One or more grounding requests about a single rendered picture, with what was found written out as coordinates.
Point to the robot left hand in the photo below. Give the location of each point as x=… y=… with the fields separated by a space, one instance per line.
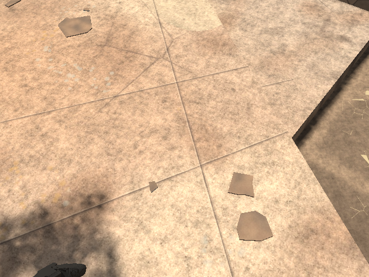
x=63 y=270

